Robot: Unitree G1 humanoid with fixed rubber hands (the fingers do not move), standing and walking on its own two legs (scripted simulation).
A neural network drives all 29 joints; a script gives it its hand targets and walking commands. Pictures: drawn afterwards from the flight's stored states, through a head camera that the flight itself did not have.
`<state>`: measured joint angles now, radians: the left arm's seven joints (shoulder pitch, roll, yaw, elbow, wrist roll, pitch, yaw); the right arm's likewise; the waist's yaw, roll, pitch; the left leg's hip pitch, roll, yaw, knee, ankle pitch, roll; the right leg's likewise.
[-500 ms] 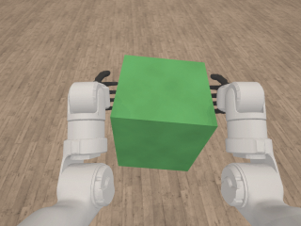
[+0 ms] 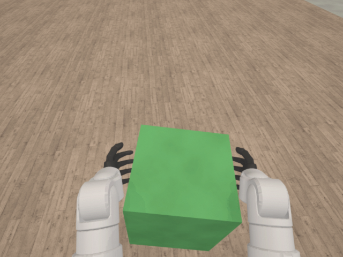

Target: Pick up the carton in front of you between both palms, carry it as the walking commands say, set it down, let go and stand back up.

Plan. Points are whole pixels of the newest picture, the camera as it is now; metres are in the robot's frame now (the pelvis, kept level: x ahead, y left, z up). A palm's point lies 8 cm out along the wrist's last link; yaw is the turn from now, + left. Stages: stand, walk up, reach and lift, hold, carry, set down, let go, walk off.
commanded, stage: carry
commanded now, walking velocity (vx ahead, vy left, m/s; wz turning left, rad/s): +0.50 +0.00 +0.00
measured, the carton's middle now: (176, 191) +0.30 +0.01 -0.01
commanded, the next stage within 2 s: none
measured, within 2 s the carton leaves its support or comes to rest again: neither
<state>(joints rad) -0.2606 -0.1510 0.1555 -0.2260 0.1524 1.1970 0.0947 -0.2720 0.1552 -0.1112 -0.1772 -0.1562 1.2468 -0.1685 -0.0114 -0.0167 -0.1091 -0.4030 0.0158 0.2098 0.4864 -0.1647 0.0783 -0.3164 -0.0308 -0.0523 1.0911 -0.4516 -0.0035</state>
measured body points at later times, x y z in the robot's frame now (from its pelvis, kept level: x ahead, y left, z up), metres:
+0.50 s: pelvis +0.26 -0.04 +0.00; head +0.26 -0.05 +0.45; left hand +0.55 +0.12 +0.09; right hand +0.56 -0.17 +0.07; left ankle +0.21 +0.09 -0.72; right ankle +0.35 -0.12 -0.73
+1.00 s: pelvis +0.34 -0.02 +0.00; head +0.31 -0.02 +0.45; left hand +0.63 +0.14 +0.06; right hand +0.64 -0.15 +0.06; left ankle +0.26 +0.09 -0.73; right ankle +0.35 -0.12 -0.73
